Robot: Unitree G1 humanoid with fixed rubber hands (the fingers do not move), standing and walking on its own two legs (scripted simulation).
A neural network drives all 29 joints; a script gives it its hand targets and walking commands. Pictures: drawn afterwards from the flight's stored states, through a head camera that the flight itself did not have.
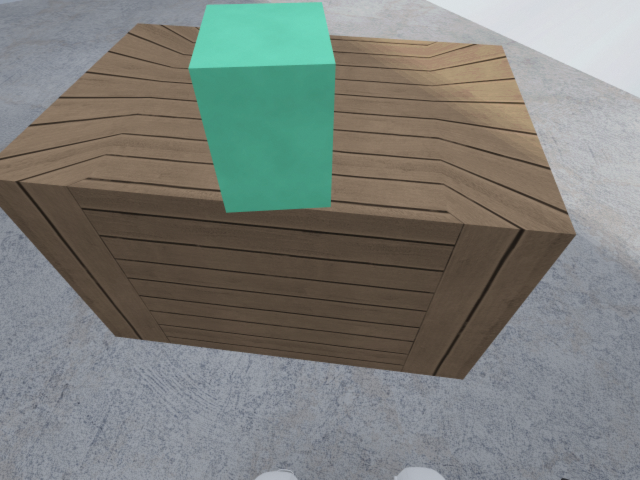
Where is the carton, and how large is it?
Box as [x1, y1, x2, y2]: [188, 2, 335, 212]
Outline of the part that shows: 321,2 217,4 206,6 188,68 226,212 330,206 335,63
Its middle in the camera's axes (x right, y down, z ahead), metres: -0.09 -0.22 +0.69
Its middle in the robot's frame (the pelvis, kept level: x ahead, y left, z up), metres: +0.69 +0.11 +0.09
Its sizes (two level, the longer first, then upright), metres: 0.221 0.193 0.271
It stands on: a pedestal, 0.70 m high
